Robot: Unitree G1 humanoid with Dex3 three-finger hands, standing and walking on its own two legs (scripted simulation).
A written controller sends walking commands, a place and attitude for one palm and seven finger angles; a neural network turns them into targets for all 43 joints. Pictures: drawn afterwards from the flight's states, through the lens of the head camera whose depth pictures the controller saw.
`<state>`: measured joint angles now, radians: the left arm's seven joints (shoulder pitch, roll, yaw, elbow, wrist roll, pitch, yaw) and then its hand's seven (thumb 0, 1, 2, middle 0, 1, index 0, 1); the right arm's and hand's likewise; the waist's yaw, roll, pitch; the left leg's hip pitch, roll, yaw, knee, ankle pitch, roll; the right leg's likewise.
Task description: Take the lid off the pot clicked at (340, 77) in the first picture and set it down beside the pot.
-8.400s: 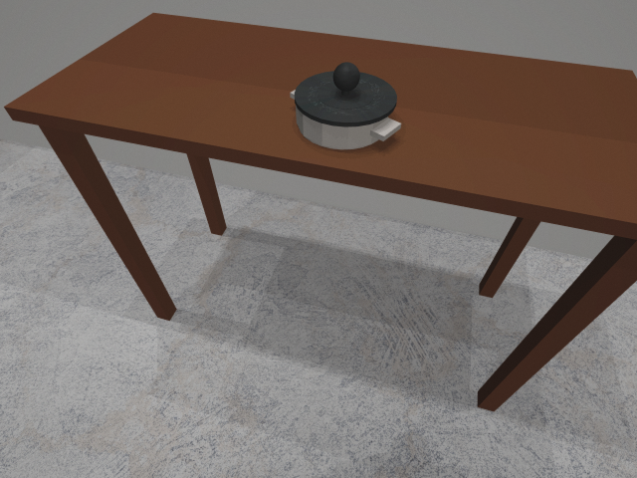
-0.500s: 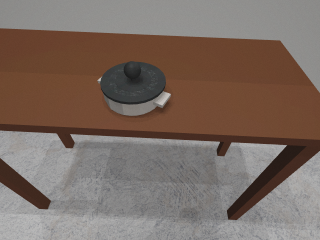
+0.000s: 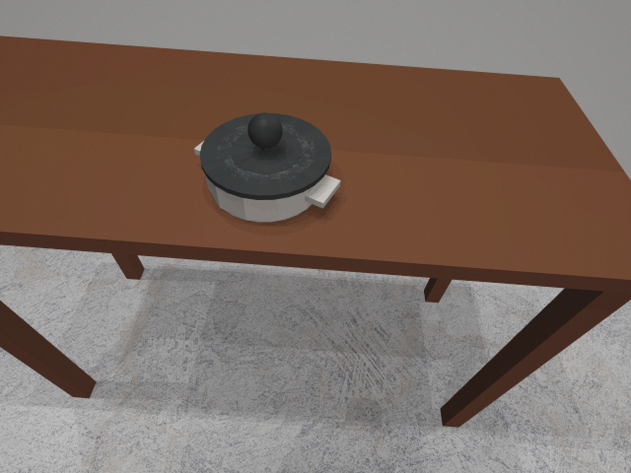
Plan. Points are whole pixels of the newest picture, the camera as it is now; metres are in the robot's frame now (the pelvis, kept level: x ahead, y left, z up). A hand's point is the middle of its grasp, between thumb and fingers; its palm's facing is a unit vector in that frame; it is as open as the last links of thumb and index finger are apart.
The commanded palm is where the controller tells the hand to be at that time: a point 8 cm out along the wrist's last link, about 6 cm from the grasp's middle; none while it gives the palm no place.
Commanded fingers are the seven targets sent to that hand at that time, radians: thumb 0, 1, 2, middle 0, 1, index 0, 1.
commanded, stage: lift the closed hand beside the body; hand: left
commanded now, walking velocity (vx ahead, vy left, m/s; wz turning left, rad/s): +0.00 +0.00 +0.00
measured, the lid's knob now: (265, 130) +0.49 +0.11 +0.17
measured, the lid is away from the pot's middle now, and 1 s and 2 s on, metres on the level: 0.00 0.00 0.00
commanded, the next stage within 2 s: raise the hand higher, near the body in 0.66 s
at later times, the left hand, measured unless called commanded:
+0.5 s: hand out of the picture +0.08 +0.21 +0.04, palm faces +0.30 -0.91 -0.31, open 3.9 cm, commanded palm +0.04 +0.25 +0.08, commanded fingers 0.00 0.90 0.90 -1.26 -1.45 -1.26 -1.45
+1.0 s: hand out of the picture +0.10 +0.22 +0.15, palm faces +0.33 -0.83 -0.45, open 3.1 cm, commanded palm +0.03 +0.26 +0.18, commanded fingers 0.00 0.90 0.90 -1.30 -1.50 -1.30 -1.50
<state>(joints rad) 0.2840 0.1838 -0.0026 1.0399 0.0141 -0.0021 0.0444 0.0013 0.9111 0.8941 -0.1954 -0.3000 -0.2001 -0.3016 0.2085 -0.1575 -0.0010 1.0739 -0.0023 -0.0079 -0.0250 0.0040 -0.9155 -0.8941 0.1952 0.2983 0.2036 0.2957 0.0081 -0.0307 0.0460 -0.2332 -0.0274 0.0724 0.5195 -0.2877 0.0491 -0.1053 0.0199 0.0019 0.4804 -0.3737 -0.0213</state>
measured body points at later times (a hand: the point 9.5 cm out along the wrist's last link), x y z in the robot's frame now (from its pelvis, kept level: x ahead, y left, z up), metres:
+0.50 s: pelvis -0.06 -0.02 +0.01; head -0.08 -0.03 +0.46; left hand +0.06 +0.25 +0.06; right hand +0.19 -0.23 -0.03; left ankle -0.01 +0.09 -0.73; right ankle -0.07 -0.11 -0.73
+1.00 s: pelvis -0.05 -0.01 +0.01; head -0.07 -0.03 +0.46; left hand +0.07 +0.26 +0.17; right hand +0.15 -0.22 -0.07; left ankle -0.01 +0.09 -0.73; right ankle -0.07 -0.11 -0.73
